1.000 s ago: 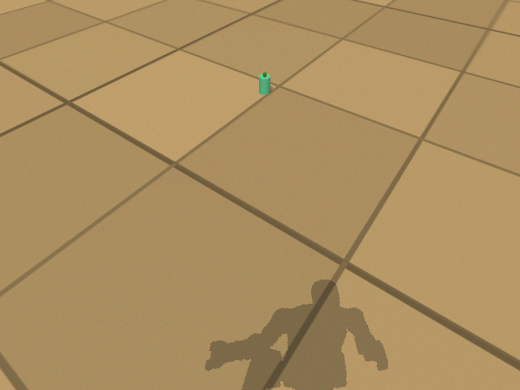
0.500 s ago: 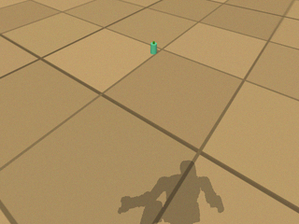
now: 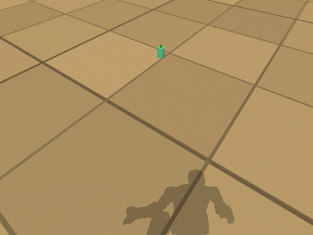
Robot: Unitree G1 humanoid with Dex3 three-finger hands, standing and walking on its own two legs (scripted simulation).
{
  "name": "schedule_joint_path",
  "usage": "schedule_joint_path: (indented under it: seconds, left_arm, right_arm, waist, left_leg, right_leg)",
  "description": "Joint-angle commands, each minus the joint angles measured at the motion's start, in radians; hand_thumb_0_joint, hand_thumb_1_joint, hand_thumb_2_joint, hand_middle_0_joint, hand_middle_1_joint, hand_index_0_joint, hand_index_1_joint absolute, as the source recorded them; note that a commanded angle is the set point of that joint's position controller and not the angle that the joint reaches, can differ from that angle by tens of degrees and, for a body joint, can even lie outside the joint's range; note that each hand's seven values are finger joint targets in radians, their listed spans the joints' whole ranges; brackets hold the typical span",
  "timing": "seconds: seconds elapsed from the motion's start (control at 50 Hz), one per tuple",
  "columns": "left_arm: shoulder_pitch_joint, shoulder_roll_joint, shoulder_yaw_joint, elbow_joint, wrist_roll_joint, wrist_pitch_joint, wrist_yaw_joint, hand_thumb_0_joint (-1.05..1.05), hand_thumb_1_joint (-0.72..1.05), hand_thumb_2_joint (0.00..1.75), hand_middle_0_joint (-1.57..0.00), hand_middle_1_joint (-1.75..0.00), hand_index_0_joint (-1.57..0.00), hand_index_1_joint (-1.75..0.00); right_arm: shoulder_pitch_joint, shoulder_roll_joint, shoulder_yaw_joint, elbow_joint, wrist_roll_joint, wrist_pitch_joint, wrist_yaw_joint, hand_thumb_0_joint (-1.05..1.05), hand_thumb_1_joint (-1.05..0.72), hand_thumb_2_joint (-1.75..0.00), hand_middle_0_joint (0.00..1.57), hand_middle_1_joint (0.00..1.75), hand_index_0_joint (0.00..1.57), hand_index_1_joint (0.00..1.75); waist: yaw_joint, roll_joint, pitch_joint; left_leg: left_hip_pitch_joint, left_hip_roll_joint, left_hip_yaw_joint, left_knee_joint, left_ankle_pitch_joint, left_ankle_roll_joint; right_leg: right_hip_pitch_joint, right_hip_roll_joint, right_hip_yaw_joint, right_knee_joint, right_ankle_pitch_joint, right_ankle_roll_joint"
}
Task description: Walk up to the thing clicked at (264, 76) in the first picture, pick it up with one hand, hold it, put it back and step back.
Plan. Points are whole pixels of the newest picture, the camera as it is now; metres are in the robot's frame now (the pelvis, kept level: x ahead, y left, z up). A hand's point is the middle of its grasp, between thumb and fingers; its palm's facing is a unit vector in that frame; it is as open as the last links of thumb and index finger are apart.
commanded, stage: stand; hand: left
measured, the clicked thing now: (160, 50) +2.20 -0.05 -0.70
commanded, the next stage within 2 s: walk up in 0.12 s
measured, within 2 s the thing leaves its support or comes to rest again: neither
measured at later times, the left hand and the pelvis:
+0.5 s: hand (88, 214) +0.21 +0.22 -0.13, palm faces -0.07 -0.89 -0.46, open 7.4 cm; pelvis +0.09 -0.09 -0.03, yaw -5 degrees
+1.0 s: hand (113, 165) +0.40 +0.18 -0.18, palm faces -0.08 -0.93 -0.35, open 7.4 cm; pelvis +0.36 -0.10 -0.03, yaw -4 degrees
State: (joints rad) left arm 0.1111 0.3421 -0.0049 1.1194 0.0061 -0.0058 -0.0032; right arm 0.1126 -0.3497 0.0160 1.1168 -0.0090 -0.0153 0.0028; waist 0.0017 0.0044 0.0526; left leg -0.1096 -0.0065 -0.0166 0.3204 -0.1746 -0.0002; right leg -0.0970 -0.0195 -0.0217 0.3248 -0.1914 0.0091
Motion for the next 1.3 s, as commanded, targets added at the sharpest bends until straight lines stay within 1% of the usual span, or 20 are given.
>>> schedule_joint_path:
  seconds: [0.0,0.08,0.1,0.12,0.18,0.4,0.42,0.44,0.46,0.48,0.56,0.78,0.88,0.92,0.94,0.96,1.04,1.1,1.22,1.28]
  left_arm:
    - [-0.029,0.217,0.041,-0.053,0.002,-0.027,0.012,0.00,0.90,0.90,-0.20,-0.30,-0.20,-0.30]
    - [-0.030,0.215,0.041,-0.052,0.003,-0.025,0.013,0.00,0.90,0.90,-0.20,-0.30,-0.20,-0.30]
    - [0.011,0.349,0.122,-0.136,0.024,-0.041,-0.030,0.00,0.90,0.90,-0.20,-0.30,-0.20,-0.30]
    - [-0.046,0.321,0.119,-0.149,0.031,-0.041,-0.046,0.00,0.90,0.90,-0.20,-0.30,-0.20,-0.30]
    - [-0.214,0.256,0.110,-0.238,0.031,-0.049,-0.066,0.00,0.90,0.90,-0.20,-0.30,-0.20,-0.30]
    - [0.161,0.305,0.144,-0.138,0.024,-0.058,-0.099,0.00,0.90,0.90,-0.20,-0.30,-0.20,-0.30]
    - [0.301,0.353,0.168,-0.094,0.027,-0.070,-0.082,0.00,0.90,0.90,-0.20,-0.30,-0.20,-0.30]
    - [0.429,0.446,0.197,-0.089,0.033,-0.080,-0.059,0.00,0.90,0.90,-0.20,-0.30,-0.20,-0.30]
    - [0.342,0.494,0.182,-0.138,0.024,-0.086,-0.057,0.00,0.90,0.90,-0.20,-0.30,-0.20,-0.30]
    - [0.192,0.505,0.177,-0.192,0.006,-0.089,-0.055,0.00,0.90,0.90,-0.20,-0.30,-0.20,-0.30]
    - [0.070,0.381,0.144,-0.222,-0.003,-0.109,-0.044,0.00,0.90,0.90,-0.20,-0.30,-0.20,-0.30]
    - [0.160,0.376,0.139,-0.247,0.000,-0.118,-0.046,0.00,0.90,0.90,-0.20,-0.30,-0.20,-0.30]
    - [0.191,0.341,0.113,-0.254,-0.010,-0.096,-0.033,0.00,0.90,0.90,-0.20,-0.30,-0.20,-0.30]
    - [0.251,0.270,0.093,-0.288,-0.040,-0.097,-0.025,0.00,0.90,0.90,-0.20,-0.30,-0.20,-0.30]
    - [0.156,0.348,0.097,-0.281,-0.028,-0.103,-0.017,0.00,0.90,0.90,-0.20,-0.30,-0.20,-0.30]
    - [0.132,0.337,0.085,-0.280,-0.027,-0.109,-0.025,0.00,0.90,0.90,-0.20,-0.30,-0.20,-0.30]
    - [0.209,0.291,0.089,-0.237,-0.021,-0.089,-0.061,0.00,0.90,0.90,-0.20,-0.30,-0.20,-0.30]
    - [0.117,0.274,0.090,-0.273,-0.005,-0.085,-0.085,0.00,0.90,0.90,-0.20,-0.30,-0.20,-0.30]
    - [0.144,0.287,0.126,-0.227,0.000,-0.089,-0.091,0.00,0.90,0.90,-0.20,-0.30,-0.20,-0.30]
    - [0.359,0.384,0.173,-0.182,0.007,-0.100,-0.066,0.00,0.90,0.90,-0.20,-0.30,-0.20,-0.30]
  right_arm:
    - [-0.034,-0.210,-0.045,-0.053,0.004,-0.021,-0.012,0.00,-0.90,-0.90,0.20,0.30,0.20,0.30]
    - [-0.030,-0.214,-0.046,-0.050,0.003,-0.019,-0.013,0.00,-0.90,-0.90,0.20,0.30,0.20,0.30]
    - [0.042,-0.339,-0.131,-0.118,-0.024,-0.049,0.014,0.00,-0.90,-0.90,0.20,0.30,0.20,0.30]
    - [0.045,-0.349,-0.143,-0.106,-0.035,-0.054,0.027,0.00,-0.90,-0.90,0.20,0.30,0.20,0.30]
    - [0.137,-0.383,-0.182,-0.130,-0.031,-0.072,0.033,0.00,-0.90,-0.90,0.20,0.30,0.20,0.30]
    - [-0.067,-0.325,-0.161,-0.226,-0.035,-0.066,0.057,0.00,-0.90,-0.90,0.20,0.30,0.20,0.30]
    - [-0.050,-0.274,-0.142,-0.228,-0.042,-0.063,0.058,0.00,-0.90,-0.90,0.20,0.30,0.20,0.30]
    - [-0.049,-0.182,-0.110,-0.253,-0.036,-0.063,0.059,0.00,-0.90,-0.90,0.20,0.30,0.20,0.30]
    - [-0.070,-0.233,-0.119,-0.280,-0.019,-0.061,0.055,0.00,-0.90,-0.90,0.20,0.30,0.20,0.30]
    - [-0.084,-0.313,-0.137,-0.259,-0.017,-0.059,0.054,0.00,-0.90,-0.90,0.20,0.30,0.20,0.30]
    - [0.086,-0.310,-0.140,-0.170,0.001,-0.058,0.084,0.00,-0.90,-0.90,0.20,0.30,0.20,0.30]
    - [-0.140,-0.244,-0.134,-0.298,-0.013,-0.051,0.122,0.00,-0.90,-0.90,0.20,0.30,0.20,0.30]
    - [0.191,-0.306,-0.173,-0.213,-0.042,-0.067,0.082,0.00,-0.90,-0.90,0.20,0.30,0.20,0.30]
    - [0.366,-0.458,-0.224,-0.224,-0.036,-0.077,0.058,0.00,-0.90,-0.90,0.20,0.30,0.20,0.30]
    - [0.327,-0.437,-0.231,-0.234,0.000,-0.076,0.055,0.00,-0.90,-0.90,0.20,0.30,0.20,0.30]
    - [0.255,-0.391,-0.205,-0.258,0.009,-0.077,0.045,0.00,-0.90,-0.90,0.20,0.30,0.20,0.30]
    - [0.103,-0.309,-0.155,-0.307,0.010,-0.096,0.044,0.00,-0.90,-0.90,0.20,0.30,0.20,0.30]
    - [0.110,-0.335,-0.157,-0.320,0.005,-0.109,0.051,0.00,-0.90,-0.90,0.20,0.30,0.20,0.30]
    - [0.053,-0.341,-0.153,-0.320,0.011,-0.104,0.057,0.00,-0.90,-0.90,0.20,0.30,0.20,0.30]
    - [0.123,-0.250,-0.116,-0.305,0.000,-0.099,0.055,0.00,-0.90,-0.90,0.20,0.30,0.20,0.30]
  waist:
    - [0.002,-0.011,-0.076]
    - [0.001,-0.004,-0.075]
    - [-0.007,-0.027,-0.217]
    - [-0.027,0.038,-0.126]
    - [-0.105,0.139,0.060]
    - [0.108,0.027,-0.062]
    - [0.172,-0.146,-0.120]
    - [0.229,-0.411,-0.115]
    - [0.180,-0.324,-0.069]
    - [0.117,-0.176,0.048]
    - [-0.001,-0.136,0.015]
    - [0.062,-0.055,0.035]
    - [-0.083,0.103,-0.142]
    - [-0.145,0.347,-0.285]
    - [-0.144,0.143,-0.273]
    - [-0.103,0.039,-0.194]
    - [-0.001,0.096,-0.043]
    - [-0.021,0.121,0.015]
    - [0.056,0.078,-0.052]
    - [0.176,-0.235,-0.145]
  left_leg:
    - [0.006,0.132,-0.097,-0.043,0.144,0.026]
    - [-0.004,0.129,-0.099,-0.049,0.127,0.023]
    - [0.044,0.130,-0.127,0.043,-0.460,0.101]
    - [0.044,0.158,-0.175,0.011,-0.582,0.119]
    - [0.145,0.457,-0.501,-0.215,-0.591,0.272]
    - [-0.290,0.178,0.045,0.094,-0.484,0.130]
    - [-0.466,0.105,0.103,0.393,-0.481,0.104]
    - [-0.682,-0.020,0.117,0.758,-0.491,0.066]
    - [-0.706,-0.014,-0.027,0.877,-0.379,0.037]
    - [-0.689,0.071,-0.120,0.917,-0.282,0.033]
    - [-0.494,0.123,-0.080,0.736,-0.077,0.020]
    - [-0.343,0.133,0.045,0.250,0.137,0.003]
    - [0.132,0.020,0.121,0.151,-0.047,0.090]
    - [0.532,0.426,-0.644,-0.021,-0.237,0.287]
    - [0.444,0.457,-0.633,-0.048,-0.263,0.324]
    - [0.305,0.400,-0.419,-0.031,-0.162,0.259]
    - [-0.047,0.296,-0.093,-0.097,-0.047,0.212]
    - [-0.073,0.314,-0.053,-0.135,-0.067,0.249]
    - [-0.217,0.257,0.037,0.014,-0.165,0.163]
    - [-0.416,0.087,0.150,0.620,-0.034,0.093]
  right_leg:
    - [0.007,-0.115,0.092,-0.051,0.116,-0.032]
    - [0.011,-0.115,0.092,-0.056,0.105,-0.032]
    - [-0.048,-0.071,0.117,0.061,-0.402,-0.070]
    - [-0.240,-0.069,0.109,0.150,-0.475,-0.072]
    - [-0.669,-0.077,0.105,0.501,-0.290,-0.036]
    - [0.087,-0.025,-0.110,0.196,0.000,-0.005]
    - [0.326,-0.007,-0.082,0.208,-0.112,-0.020]
    - [0.365,-0.189,0.272,0.001,-0.515,-0.061]
    - [0.181,-0.429,0.745,-0.277,-0.818,-0.191]
    - [0.027,-0.457,0.760,-0.312,-0.867,-0.215]
    - [-0.064,-0.271,0.288,-0.228,-0.446,-0.159]
    - [-0.017,-0.215,0.033,-0.195,-0.116,-0.181]
    - [-0.070,-0.140,-0.069,0.401,0.350,-0.130]
    - [-0.623,0.106,-0.003,0.904,-0.283,-0.050]
    - [-0.637,0.011,0.126,0.956,-0.287,-0.071]
    - [-0.598,-0.027,0.173,0.940,-0.208,-0.071]
    - [-0.442,-0.114,0.088,0.705,-0.125,-0.024]
    - [-0.453,-0.135,0.037,0.474,-0.101,-0.001]
    - [-0.100,-0.076,-0.052,0.304,0.158,-0.029]
    - [0.253,-0.102,0.066,0.172,-0.215,-0.087]
